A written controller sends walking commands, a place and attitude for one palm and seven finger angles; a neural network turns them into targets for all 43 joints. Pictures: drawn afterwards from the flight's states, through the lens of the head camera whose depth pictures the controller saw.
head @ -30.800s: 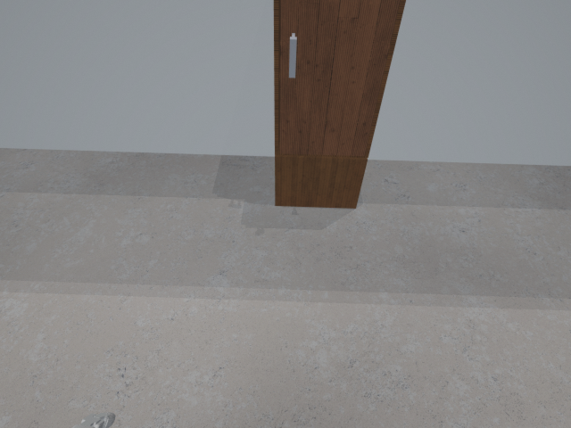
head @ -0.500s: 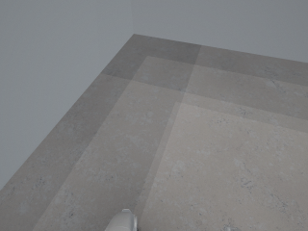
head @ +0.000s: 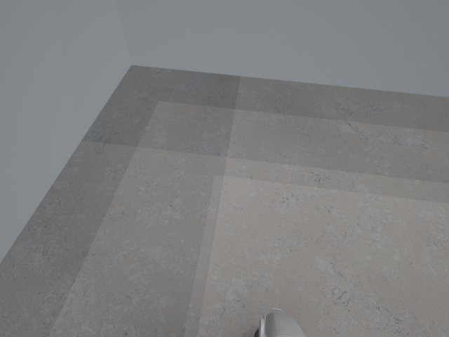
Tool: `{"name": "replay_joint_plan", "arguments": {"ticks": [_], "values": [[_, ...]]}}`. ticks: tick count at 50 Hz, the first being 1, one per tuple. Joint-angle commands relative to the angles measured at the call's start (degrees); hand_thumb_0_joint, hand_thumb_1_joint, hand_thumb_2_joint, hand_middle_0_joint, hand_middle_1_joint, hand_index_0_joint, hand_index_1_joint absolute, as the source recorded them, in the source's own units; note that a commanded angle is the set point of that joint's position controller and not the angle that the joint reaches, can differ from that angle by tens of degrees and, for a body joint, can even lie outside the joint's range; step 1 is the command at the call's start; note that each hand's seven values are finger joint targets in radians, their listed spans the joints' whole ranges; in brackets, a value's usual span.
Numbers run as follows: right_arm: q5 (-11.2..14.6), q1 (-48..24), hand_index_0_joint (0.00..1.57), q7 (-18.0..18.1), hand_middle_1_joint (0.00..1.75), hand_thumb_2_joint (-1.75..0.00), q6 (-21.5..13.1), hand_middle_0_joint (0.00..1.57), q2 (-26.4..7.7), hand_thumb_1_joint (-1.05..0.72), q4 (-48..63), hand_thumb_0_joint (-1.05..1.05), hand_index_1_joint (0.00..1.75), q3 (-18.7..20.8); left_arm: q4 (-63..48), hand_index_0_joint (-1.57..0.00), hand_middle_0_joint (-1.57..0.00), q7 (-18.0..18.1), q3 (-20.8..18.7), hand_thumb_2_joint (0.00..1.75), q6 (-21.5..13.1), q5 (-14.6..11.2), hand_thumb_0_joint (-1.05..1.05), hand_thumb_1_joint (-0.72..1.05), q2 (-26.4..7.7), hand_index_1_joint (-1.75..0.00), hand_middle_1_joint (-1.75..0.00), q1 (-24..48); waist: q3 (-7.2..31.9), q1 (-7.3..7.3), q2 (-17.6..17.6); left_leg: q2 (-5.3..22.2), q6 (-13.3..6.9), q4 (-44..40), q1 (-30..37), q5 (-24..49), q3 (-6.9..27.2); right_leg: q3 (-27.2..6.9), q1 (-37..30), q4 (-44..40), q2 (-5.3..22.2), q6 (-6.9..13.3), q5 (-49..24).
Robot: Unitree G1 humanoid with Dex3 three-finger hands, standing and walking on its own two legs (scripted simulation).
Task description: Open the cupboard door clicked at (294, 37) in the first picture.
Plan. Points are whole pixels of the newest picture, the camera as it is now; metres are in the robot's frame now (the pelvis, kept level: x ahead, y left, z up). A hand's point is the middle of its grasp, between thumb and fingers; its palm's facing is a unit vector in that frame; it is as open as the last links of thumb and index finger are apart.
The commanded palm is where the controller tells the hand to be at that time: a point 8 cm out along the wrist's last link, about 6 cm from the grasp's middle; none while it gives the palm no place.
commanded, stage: turn to face it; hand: left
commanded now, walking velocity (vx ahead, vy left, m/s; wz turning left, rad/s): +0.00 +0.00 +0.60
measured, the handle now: out of the picture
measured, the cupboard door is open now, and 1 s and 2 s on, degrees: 52 52 52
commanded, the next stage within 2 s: none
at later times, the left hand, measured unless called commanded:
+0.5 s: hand out of the picture +0.15 +0.20 -0.20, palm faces +0.31 -0.94 -0.15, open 7.3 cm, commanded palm none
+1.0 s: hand out of the picture +0.10 +0.16 -0.15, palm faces +0.53 -0.79 -0.30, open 7.4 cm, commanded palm none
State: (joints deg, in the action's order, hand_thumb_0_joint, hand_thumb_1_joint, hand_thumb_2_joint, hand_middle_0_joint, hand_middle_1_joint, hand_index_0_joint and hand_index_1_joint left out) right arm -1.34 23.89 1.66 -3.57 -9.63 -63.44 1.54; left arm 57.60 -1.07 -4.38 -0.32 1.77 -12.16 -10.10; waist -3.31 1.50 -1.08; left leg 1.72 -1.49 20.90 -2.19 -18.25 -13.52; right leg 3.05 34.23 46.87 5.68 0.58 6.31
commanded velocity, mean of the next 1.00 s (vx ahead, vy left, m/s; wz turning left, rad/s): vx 0.00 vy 0.00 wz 0.60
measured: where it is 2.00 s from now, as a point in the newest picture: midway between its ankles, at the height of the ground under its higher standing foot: outside the picture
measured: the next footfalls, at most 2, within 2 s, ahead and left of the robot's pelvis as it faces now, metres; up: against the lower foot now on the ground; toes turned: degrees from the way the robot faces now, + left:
right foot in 0.10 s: +0.18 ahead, -0.13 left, +0.00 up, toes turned -4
left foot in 0.48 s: +0.13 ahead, +0.11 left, +0.00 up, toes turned +24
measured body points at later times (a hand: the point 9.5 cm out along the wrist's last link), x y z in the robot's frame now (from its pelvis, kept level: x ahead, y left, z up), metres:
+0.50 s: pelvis +0.10 +0.00 -0.03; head +0.11 +0.04 +0.42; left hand +0.13 +0.25 -0.18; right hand +0.24 -0.24 -0.15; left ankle +0.09 +0.10 -0.75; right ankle +0.14 -0.13 -0.73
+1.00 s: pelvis +0.14 -0.05 -0.01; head +0.20 -0.05 +0.44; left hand +0.07 +0.21 -0.13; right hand +0.35 -0.24 -0.17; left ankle +0.06 +0.06 -0.66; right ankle +0.19 -0.15 -0.74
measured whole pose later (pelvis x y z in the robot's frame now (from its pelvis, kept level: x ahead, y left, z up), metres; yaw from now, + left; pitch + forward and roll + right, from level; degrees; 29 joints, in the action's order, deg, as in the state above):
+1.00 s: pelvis +0.14 -0.05 -0.01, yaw +34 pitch +1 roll +2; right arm -1.0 9.6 -1.0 4.5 -15.5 -53.8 5.2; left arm 51.1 1.0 -2.2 0.6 1.3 -11.3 -11.0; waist -5.3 1.0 2.3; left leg -1.2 3.2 63.6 -29.9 -26.4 0.8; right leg 5.5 15.3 32.3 4.2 0.8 17.9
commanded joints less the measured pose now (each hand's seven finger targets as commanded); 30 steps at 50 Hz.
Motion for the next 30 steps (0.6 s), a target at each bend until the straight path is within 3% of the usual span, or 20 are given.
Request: {"name": "replay_joint_plan", "arguments": {"ticks": [1, 3, 4, 5, 6, 7, 8, 11, 13, 15, 19, 20, 21, 22, 23, 24, 25, 27, 28, 30], "values": [[-0.02, 4.23, 0.20, 0.21, 0.30, -0.90, -0.31, 0.20, -5.81, -0.90, 0.28, 0.00, 0.30, 0.00, -2.05, -0.20, -0.20, 0.30, 1.89, 0.90, -1.36, -0.51, 0.00, 0.90, 1.10, -0.30, -0.30, -1.29, -1.91, -1.36, 7.27, 13.17, -4.92, -1.72, -7.41, 41.81, 7.84, 3.47, -13.75, -9.98, -3.09, 1.19, -1.36], [0.55, 3.88, 0.20, 0.18, 0.30, -0.90, 0.08, 0.20, -5.89, -0.90, 0.11, 0.00, 0.30, 0.01, -0.47, -0.20, -0.20, 0.82, 1.62, 0.90, -2.11, -0.43, 0.00, 0.90, -1.36, -0.30, -0.30, -6.50, 2.44, -4.21, 5.69, 10.82, -2.85, 6.50, -8.35, 40.43, 8.59, 3.82, -25.14, -16.90, -3.73, 0.91, -6.44], [0.97, 3.65, 0.20, -0.07, 0.30, -0.90, 0.12, 0.20, -5.00, -0.90, 0.44, 0.00, 0.30, 0.06, 0.86, -0.20, -0.20, 1.40, 0.70, 0.90, -2.77, -0.34, 0.00, 0.90, -5.03, -0.30, -0.30, -11.12, 6.63, -6.10, 1.14, 8.50, -0.77, 14.31, -15.43, 30.85, 8.05, -1.23, -36.78, -15.80, 1.67, 1.91, -21.51], [1.49, 5.81, 0.20, -0.58, 0.30, -0.90, 0.40, 0.20, -3.50, -0.90, 1.43, 0.00, 0.30, 0.32, 1.93, -0.20, -0.20, 2.02, -0.48, 0.90, -3.31, -0.14, 0.00, 0.90, -10.36, -0.30, -0.30, -15.91, 12.07, -7.19, -9.60, 0.84, 2.04, 28.87, -25.75, 4.25, 4.50, -13.33, -47.22, -16.40, 15.55, 7.59, -40.39], [1.81, 6.42, 0.20, -0.17, 0.30, -0.90, 1.29, 0.20, -3.74, -0.90, 2.11, 0.00, 0.30, 0.55, 2.05, -0.20, -0.20, 2.15, -0.76, 0.90, -3.16, -0.91, 0.00, 0.90, -12.69, -0.30, -0.30, -18.34, 17.41, -7.22, -11.60, -0.27, 2.81, 43.46, -23.93, -20.96, 8.01, -17.44, -45.78, -21.26, 24.89, 13.57, -45.89], [1.85, 3.43, 0.20, -0.05, 0.30, -0.90, 2.11, 0.20, -2.88, -0.90, 2.81, 0.00, 0.30, 0.62, 0.67, -0.20, -0.20, 2.73, -0.15, 0.90, -2.90, -1.09, 0.00, 0.90, -10.66, -0.30, -0.30, -13.62, 13.59, -6.18, -10.12, 1.88, 3.02, 48.06, -26.25, -20.02, 12.45, -15.61, -39.93, -23.53, 23.08, 13.79, -38.41], [1.60, 1.15, 0.20, -0.27, 0.30, -0.90, 2.71, 0.20, -2.04, -0.90, 3.16, 0.00, 0.30, 0.74, -0.62, -0.20, -0.20, 3.09, -0.05, 0.90, -2.46, -0.99, 0.00, 0.90, -8.94, -0.30, -0.30, -10.03, 11.11, -5.62, -10.87, 2.98, 3.44, 50.85, -29.10, -16.40, 12.56, -12.95, -36.56, -24.23, 20.91, 12.23, -34.57], [1.07, 0.25, 0.20, -1.07, 0.30, -0.90, 4.87, 0.20, -0.84, -0.90, 3.37, 0.00, 0.30, 1.12, -3.49, -0.20, -0.20, 3.34, 0.55, 0.90, -1.54, -0.92, 0.00, 0.90, -5.78, -0.30, -0.30, -1.88, 6.84, -0.88, -7.03, 4.85, 4.12, 48.45, -25.19, -8.70, 12.19, -1.20, -22.94, -27.97, 16.16, 7.35, -19.99], [0.71, 1.07, 0.20, -1.52, 0.30, -0.90, 5.92, 0.20, -0.08, -0.90, 3.46, 0.00, 0.30, 1.33, -4.73, -0.20, -0.20, 3.18, 0.42, 0.90, -1.48, -0.61, 0.00, 0.90, -4.94, -0.30, -0.30, 0.54, 5.42, 0.84, -7.77, 4.57, 4.66, 45.19, -22.81, -5.75, 10.16, 2.50, -17.15, -29.91, 14.87, 6.01, -11.00], [0.59, 0.12, 0.20, -1.95, 0.30, -0.90, 6.30, 0.20, 0.03, -0.90, 4.42, 0.00, 0.30, 1.76, -4.98, -0.20, -0.20, 3.13, 0.13, 0.90, -1.27, -0.29, 0.00, 0.90, -5.03, -0.30, -0.30, 1.48, 4.01, 1.39, -8.55, 4.40, 4.84, 40.85, -22.14, -4.32, 8.91, 4.48, -14.94, -30.85, 14.22, 5.45, -4.15], [0.44, -5.54, 0.20, -2.45, 0.30, -0.90, 5.87, 0.20, -1.06, -0.90, 8.39, 0.00, 0.30, 2.30, -6.37, -0.20, -0.20, 3.02, -1.47, 0.90, -0.58, 0.21, 0.00, 0.90, -6.32, -0.30, -0.30, 1.20, 3.27, -0.11, -7.74, 4.35, 4.48, 28.50, -21.35, -5.96, 7.38, 5.14, -16.68, -27.00, 16.88, 5.79, 1.92], [0.42, -5.71, 0.20, -2.48, 0.30, -0.90, 5.58, 0.20, -1.63, -0.90, 9.14, 0.00, 0.30, 2.46, -6.23, -0.20, -0.20, 2.98, -1.63, 0.90, -0.35, 0.30, 0.00, 0.90, -6.42, -0.30, -0.30, 0.89, 3.72, 0.06, -6.71, 4.20, 4.25, 23.34, -18.81, -4.53, 7.49, 5.20, -16.39, -24.00, 17.01, 4.99, 3.66], [0.26, -3.99, 0.20, -2.48, 0.30, -0.90, 5.44, 0.20, -2.81, -0.90, 9.22, 0.00, 0.30, 2.70, -6.71, -0.20, -0.20, 2.74, -1.79, 0.90, -0.01, -0.05, 0.00, 0.90, -6.92, -0.30, -0.30, 1.16, 4.39, 1.27, -4.39, 2.96, 4.24, 17.65, -14.84, 0.01, 6.11, 7.04, -15.09, -20.05, 15.98, 3.70, 6.42], [0.07, -1.76, 0.20, -2.62, 0.30, -0.90, 5.05, 0.20, -4.82, -0.90, 8.87, 0.00, 0.30, 3.12, -7.18, -0.20, -0.20, 2.52, -1.63, 0.90, 0.49, -0.49, 0.00, 0.90, -6.04, -0.30, -0.30, 0.73, 5.30, 2.29, 1.75, 3.05, 3.80, 9.54, -9.24, 5.35, 8.38, 8.82, -11.95, -13.05, 13.71, 1.51, 10.13], [-0.41, 0.40, 0.20, -2.35, 0.30, -0.90, 4.55, 0.20, -11.04, -0.90, 9.22, 0.00, 0.30, 4.40, -8.70, -0.20, -0.20, 2.09, -1.18, 0.90, 1.11, -1.00, 0.00, 0.90, -3.18, -0.30, -0.30, 0.44, 4.79, 3.35, 19.68, 14.44, -1.53, 0.25, -7.92, 12.91, 27.62, 10.82, -2.94, 0.63, 5.79, -3.05, 24.19], [-0.87, 1.52, 0.20, -1.50, 0.30, -0.90, 4.33, 0.20, -15.83, -0.90, 9.91, 0.00, 0.30, 5.26, -11.57, -0.20, -0.20, 1.99, -0.25, 0.90, 1.49, -0.73, 0.00, 0.90, -1.82, -0.30, -0.30, 4.19, 4.11, 4.99, 25.77, 24.54, -9.20, -4.70, -8.47, 23.89, 42.61, 5.15, 4.26, 13.68, 0.06, -5.08, 33.77], [-0.69, 0.87, 0.20, -1.16, 0.30, -0.90, 4.29, 0.20, -15.92, -0.90, 10.14, 0.00, 0.30, 5.11, -12.55, -0.20, -0.20, 1.79, -0.13, 0.90, 1.53, -0.33, 0.00, 0.90, -3.87, -0.30, -0.30, 6.88, 3.93, 4.21, 15.11, 25.46, -11.20, -4.43, -10.47, 20.13, 39.67, -1.03, 3.53, 19.19, 1.67, -4.02, 27.54], [-0.55, -5.59, 0.20, -0.15, 0.30, -0.90, 3.55, 0.20, -14.34, -0.90, 11.92, 0.00, 0.30, 4.58, -10.66, -0.20, -0.20, 1.63, -1.03, 0.90, 1.24, 0.16, 0.00, 0.90, -3.15, -0.30, -0.30, 5.03, 6.29, 1.16, 15.26, 18.18, -8.11, -1.42, -8.44, 25.51, 34.03, -2.86, 6.08, 24.72, 0.42, -4.91, 20.21], [-0.27, -7.36, 0.20, -0.03, 0.30, -0.90, 3.29, 0.20, -13.36, -0.90, 12.53, 0.00, 0.30, 3.97, -9.51, -0.20, -0.20, 1.57, -0.94, 0.90, 1.30, 0.04, 0.00, 0.90, -4.27, -0.30, -0.30, 3.80, 5.83, 0.38, 13.53, 15.85, -6.79, -0.24, -7.81, 30.15, 29.23, -3.72, 5.46, 24.90, 0.32, -5.18, 16.98], [0.09, -9.40, 0.20, 0.14, 0.30, -0.90, 2.93, 0.20, -12.76, -0.90, 13.27, 0.00, 0.30, 3.61, -8.35, -0.20, -0.20, 1.41, -0.90, 0.90, 1.44, -0.41, 0.00, 0.90, -4.47, -0.30, -0.30, 1.35, 7.19, -0.90, 10.13, 12.94, -6.06, 0.95, -6.05, 34.54, 24.49, -3.23, 3.17, 23.11, -0.16, -5.91, 13.89]]}}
